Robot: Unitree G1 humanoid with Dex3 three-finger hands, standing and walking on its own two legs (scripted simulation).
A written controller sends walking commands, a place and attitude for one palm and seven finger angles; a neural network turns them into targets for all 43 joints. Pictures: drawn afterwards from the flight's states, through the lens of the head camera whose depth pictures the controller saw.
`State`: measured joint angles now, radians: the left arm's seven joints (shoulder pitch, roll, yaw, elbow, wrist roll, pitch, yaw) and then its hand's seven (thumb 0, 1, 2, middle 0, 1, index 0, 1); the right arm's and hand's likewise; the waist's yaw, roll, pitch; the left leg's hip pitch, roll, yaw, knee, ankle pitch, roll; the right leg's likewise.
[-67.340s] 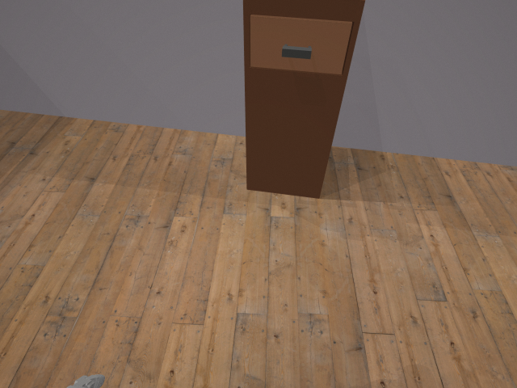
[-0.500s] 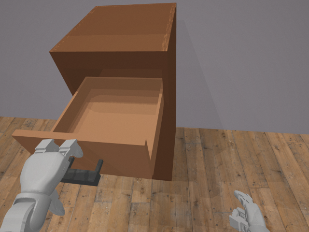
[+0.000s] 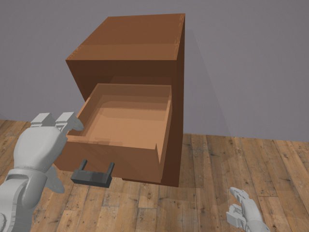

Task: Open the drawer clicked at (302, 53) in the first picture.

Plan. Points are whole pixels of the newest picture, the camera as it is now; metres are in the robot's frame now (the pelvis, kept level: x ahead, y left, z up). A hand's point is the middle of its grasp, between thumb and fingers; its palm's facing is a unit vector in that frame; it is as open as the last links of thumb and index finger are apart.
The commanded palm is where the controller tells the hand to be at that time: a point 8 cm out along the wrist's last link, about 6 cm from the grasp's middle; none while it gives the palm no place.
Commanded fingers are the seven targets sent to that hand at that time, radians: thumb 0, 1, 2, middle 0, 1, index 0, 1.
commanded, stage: lift the hand off the handle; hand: left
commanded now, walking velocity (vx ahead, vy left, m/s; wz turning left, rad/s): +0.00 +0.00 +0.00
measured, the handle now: (94, 171) +0.25 +0.23 +0.01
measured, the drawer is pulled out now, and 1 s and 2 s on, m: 0.30 0.30 0.30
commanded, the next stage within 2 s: draw the hand back to the body in 0.28 s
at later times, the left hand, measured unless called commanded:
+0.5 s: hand (60, 153) +0.22 +0.24 +0.15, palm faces +0.08 -0.07 -0.99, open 13.9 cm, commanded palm +0.18 +0.25 +0.22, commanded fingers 0.00 -0.50 0.30 -0.30 -1.20 -0.30 -1.20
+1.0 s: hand (48, 164) +0.19 +0.26 +0.15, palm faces +0.09 -0.04 -1.00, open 13.8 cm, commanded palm +0.15 +0.27 +0.21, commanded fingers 0.00 -0.43 0.33 -0.29 -1.15 -0.29 -1.15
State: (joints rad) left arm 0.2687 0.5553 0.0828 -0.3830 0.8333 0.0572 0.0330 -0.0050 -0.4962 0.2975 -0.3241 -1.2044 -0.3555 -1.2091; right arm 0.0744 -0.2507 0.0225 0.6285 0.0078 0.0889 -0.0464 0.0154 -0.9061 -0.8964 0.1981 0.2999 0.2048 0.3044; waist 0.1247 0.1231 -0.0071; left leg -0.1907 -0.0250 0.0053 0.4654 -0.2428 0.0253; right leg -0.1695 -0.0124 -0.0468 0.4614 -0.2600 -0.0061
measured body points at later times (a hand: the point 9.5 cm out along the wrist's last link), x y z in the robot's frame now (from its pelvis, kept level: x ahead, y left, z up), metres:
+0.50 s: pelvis -0.01 +0.00 +0.00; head -0.01 -0.05 +0.45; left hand +0.21 +0.24 +0.21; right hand +0.22 -0.21 -0.09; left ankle +0.01 +0.10 -0.74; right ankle -0.01 -0.11 -0.74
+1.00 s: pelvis -0.01 +0.00 +0.00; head -0.01 -0.04 +0.45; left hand +0.18 +0.26 +0.21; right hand +0.23 -0.20 -0.08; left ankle +0.01 +0.10 -0.74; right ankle -0.01 -0.11 -0.74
